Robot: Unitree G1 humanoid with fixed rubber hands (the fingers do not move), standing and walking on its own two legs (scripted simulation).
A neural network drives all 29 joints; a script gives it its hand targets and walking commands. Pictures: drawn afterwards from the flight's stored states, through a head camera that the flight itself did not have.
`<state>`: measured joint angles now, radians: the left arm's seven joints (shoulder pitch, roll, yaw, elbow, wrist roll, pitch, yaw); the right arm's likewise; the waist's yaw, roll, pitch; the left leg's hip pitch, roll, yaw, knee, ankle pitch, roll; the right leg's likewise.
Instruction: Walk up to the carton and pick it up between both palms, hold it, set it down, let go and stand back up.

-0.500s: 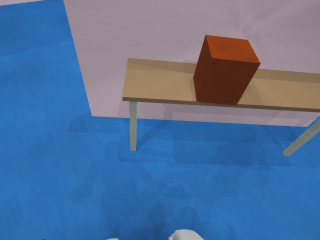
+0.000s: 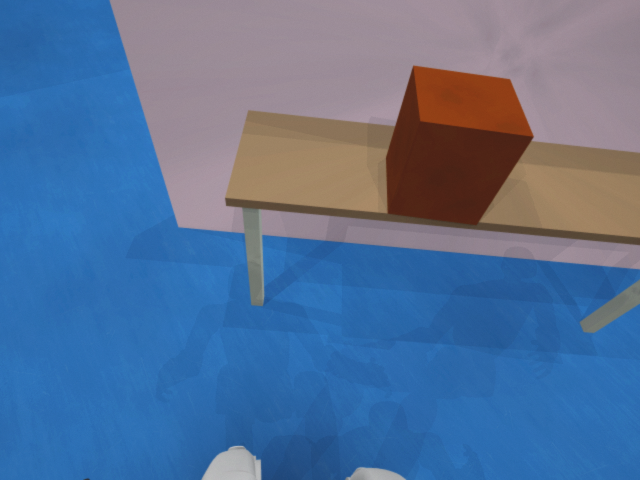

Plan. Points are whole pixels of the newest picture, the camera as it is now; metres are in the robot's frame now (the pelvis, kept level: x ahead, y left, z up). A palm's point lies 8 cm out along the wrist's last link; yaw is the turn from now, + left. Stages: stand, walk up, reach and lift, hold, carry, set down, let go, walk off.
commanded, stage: walk up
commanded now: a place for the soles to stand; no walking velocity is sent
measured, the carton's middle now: (446, 149) +0.77 -0.26 -0.05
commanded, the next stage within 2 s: none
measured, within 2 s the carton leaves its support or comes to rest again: neither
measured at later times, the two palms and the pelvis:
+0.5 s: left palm (140, 478) +0.13 +0.23 -0.11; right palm out of the picture +0.13 -0.43 -0.08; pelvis +0.07 -0.10 +0.00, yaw -1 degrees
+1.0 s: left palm (224, 414) +0.21 +0.14 -0.12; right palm out of the picture +0.19 -0.53 -0.10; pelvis +0.14 -0.19 -0.02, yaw -1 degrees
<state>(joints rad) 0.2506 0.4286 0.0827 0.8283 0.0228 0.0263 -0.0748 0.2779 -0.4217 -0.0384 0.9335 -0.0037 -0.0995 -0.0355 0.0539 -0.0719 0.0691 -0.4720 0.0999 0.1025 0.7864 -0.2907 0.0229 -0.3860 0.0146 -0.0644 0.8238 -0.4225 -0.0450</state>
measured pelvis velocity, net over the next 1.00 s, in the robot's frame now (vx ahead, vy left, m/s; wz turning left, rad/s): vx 0.14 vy -0.19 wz -0.02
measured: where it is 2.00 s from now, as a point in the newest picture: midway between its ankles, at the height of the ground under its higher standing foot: (377, 479)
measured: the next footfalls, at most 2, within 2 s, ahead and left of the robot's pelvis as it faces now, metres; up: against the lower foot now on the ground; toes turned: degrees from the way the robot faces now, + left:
right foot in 0.32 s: +0.13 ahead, -0.20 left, +0.00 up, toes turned -3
left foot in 0.58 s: +0.19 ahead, +0.03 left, +0.00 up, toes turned +7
